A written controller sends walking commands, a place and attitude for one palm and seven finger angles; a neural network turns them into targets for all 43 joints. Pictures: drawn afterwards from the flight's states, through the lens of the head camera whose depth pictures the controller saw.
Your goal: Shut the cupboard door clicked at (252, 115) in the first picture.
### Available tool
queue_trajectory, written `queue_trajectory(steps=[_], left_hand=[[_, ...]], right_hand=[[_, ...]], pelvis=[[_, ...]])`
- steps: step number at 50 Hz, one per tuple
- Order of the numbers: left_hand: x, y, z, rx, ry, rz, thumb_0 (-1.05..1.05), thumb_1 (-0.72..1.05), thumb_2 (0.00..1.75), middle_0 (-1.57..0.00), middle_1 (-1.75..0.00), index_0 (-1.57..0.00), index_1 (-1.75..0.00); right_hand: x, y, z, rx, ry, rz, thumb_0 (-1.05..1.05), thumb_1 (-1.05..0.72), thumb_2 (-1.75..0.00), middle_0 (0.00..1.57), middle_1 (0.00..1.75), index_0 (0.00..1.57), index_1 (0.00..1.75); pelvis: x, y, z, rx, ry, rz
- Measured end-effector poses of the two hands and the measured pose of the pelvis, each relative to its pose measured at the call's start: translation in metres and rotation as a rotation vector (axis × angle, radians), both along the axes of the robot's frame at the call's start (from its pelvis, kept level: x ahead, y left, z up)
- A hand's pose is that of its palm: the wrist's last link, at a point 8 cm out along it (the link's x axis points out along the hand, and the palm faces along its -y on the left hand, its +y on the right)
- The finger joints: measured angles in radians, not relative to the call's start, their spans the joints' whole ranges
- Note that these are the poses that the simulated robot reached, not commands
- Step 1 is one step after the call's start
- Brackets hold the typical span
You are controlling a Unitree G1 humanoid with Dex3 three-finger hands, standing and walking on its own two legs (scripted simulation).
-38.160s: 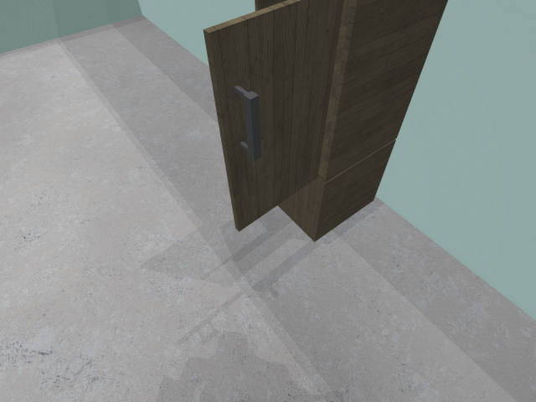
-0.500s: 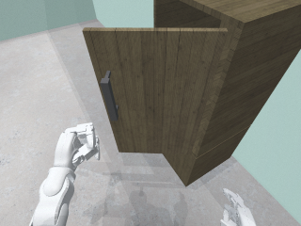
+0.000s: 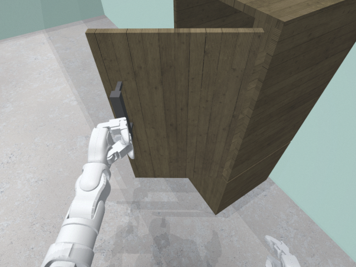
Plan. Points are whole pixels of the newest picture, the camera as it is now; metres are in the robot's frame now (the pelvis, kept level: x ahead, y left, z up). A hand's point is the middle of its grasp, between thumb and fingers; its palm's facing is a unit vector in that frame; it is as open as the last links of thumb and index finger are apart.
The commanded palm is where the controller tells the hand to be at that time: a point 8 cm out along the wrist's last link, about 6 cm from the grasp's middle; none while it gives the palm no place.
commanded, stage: bring the fist close to the handle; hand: left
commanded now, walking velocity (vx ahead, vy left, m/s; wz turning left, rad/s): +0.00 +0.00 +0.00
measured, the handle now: (124, 113) +0.46 +0.15 +0.08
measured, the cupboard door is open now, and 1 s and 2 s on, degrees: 57 50 35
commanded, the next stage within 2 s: push the door shut along its arc in 0.40 s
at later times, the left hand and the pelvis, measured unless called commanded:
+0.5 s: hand (128, 143) +0.37 +0.12 +0.09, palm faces +0.00 -1.00 -0.01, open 3.1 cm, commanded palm +0.34 +0.17 +0.09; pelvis -0.01 +0.00 +0.00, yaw +0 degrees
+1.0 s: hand (134, 125) +0.42 +0.12 +0.09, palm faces -0.12 -0.99 -0.02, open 3.1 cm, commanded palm +0.41 +0.16 +0.09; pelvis -0.01 +0.01 -0.01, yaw +0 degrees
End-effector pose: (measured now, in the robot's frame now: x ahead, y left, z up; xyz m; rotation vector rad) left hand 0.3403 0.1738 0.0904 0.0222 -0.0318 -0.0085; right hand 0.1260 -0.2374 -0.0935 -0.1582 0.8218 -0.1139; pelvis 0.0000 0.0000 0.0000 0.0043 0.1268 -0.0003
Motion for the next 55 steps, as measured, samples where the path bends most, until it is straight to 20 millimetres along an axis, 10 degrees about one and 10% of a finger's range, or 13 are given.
queue_trajectory(steps=[34, 55], left_hand=[[0.027, 0.003, -0.004, -0.001, 0.016, -0.021, 0.01, 0.90, 0.90, -1.30, -1.50, -1.30, -1.50], [0.078, 0.002, -0.003, 0.003, 0.045, -0.119, 0.01, 0.90, 0.93, -1.31, -1.50, -1.32, -1.50]], right_hand=[[-0.017, -0.002, -0.004, -0.011, 0.066, -0.033, 0.01, -0.91, -0.90, 0.20, 0.30, 0.20, 0.30], [-0.091, -0.007, -0.024, -0.043, 0.266, -0.102, 0.01, -0.91, -0.90, 0.20, 0.30, 0.20, 0.30]], pelvis=[[-0.006, 0.002, 0.000, -0.003, 0.009, -0.004], [-0.016, 0.011, -0.009, -0.015, 0.067, 0.006]])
